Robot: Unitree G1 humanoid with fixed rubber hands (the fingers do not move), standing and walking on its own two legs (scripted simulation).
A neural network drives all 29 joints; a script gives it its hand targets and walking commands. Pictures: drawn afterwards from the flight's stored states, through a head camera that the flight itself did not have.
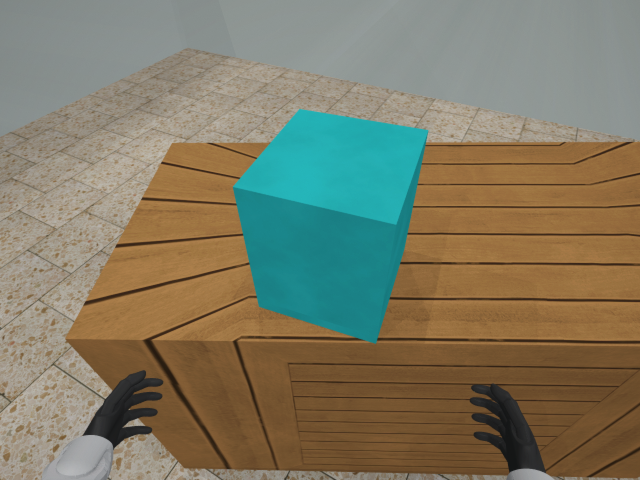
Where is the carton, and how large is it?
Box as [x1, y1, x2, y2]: [233, 109, 427, 343]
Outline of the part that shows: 299,109 233,186 258,304 261,307 375,343 404,248 427,130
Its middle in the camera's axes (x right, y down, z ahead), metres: +0.03 -0.02 +0.60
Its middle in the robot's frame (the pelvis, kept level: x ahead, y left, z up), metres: +0.45 +0.01 +0.07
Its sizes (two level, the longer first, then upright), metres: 0.210 0.200 0.250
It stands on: a pedestal, 0.71 m high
